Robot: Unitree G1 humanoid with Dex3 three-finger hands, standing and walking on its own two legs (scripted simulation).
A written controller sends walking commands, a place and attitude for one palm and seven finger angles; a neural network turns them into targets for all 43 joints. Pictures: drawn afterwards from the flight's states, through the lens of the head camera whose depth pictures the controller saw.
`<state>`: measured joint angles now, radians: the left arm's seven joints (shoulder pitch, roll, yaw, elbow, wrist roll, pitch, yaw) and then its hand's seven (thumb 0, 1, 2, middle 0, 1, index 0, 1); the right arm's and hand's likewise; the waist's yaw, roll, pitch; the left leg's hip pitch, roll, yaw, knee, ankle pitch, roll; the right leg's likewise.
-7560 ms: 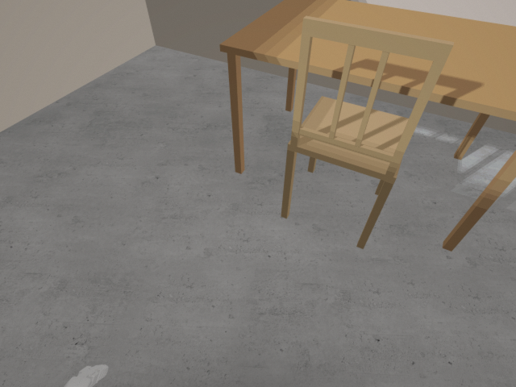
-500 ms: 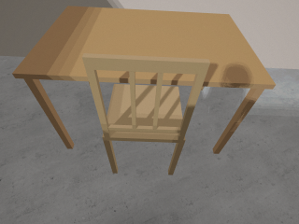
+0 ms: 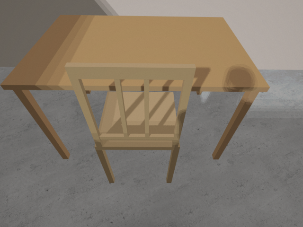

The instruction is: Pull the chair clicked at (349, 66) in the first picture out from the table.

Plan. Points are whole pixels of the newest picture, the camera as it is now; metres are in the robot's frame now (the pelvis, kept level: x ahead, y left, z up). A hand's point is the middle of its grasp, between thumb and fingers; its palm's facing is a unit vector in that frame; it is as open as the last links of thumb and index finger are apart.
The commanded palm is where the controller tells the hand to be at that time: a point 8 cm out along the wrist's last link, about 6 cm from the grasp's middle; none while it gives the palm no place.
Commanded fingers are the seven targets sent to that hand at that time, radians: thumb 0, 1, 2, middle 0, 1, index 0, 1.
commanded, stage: shuffle to correct the standing spot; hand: left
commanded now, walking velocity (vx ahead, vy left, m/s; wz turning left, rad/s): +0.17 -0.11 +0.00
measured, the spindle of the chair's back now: (122, 111) +0.53 +0.15 -0.06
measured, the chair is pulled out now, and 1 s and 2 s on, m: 0.00 0.00 0.00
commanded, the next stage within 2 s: come to a stop and stand still in 0.30 s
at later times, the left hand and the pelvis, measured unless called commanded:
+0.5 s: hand out of the picture +0.11 +0.13 -0.18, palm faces +0.03 -0.98 -0.21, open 7.3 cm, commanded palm none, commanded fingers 0.00 0.90 0.90 -0.20 -0.30 -0.20 -0.30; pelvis +0.09 -0.06 +0.00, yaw +1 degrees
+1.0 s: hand out of the picture +0.14 +0.09 -0.17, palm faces +0.07 -0.96 -0.27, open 7.4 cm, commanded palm none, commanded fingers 0.00 0.90 0.90 -0.20 -0.30 -0.20 -0.30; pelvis +0.09 -0.09 -0.01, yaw +2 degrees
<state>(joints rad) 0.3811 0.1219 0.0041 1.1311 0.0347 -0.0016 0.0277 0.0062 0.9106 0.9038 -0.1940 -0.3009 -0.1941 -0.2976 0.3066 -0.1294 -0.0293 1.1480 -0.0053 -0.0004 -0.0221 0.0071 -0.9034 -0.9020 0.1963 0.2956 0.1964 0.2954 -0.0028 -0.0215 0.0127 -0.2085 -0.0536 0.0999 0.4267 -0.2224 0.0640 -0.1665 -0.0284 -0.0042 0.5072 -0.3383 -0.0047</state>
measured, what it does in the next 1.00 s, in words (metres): steps to the right: right foot, then left foot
